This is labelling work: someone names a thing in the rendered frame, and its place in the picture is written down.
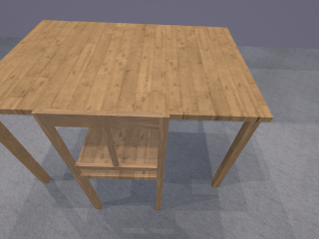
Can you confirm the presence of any chair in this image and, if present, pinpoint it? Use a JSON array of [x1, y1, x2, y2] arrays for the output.
[[31, 109, 169, 211]]

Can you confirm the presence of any table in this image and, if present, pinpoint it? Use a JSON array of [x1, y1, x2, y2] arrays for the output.
[[0, 20, 273, 187]]

